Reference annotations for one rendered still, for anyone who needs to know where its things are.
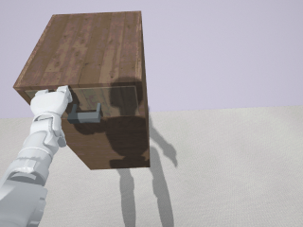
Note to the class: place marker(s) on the left robot upper arm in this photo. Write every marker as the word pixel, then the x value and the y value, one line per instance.
pixel 21 204

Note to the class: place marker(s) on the handle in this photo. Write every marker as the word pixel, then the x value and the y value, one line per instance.
pixel 79 118

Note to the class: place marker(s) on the left robot hand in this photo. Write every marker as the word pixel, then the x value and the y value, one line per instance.
pixel 53 102

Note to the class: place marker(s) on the drawer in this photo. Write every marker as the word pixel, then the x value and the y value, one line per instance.
pixel 114 100

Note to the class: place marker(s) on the cabinet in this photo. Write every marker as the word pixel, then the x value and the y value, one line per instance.
pixel 90 50

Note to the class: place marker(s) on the robot left forearm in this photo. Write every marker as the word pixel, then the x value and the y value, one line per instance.
pixel 34 159

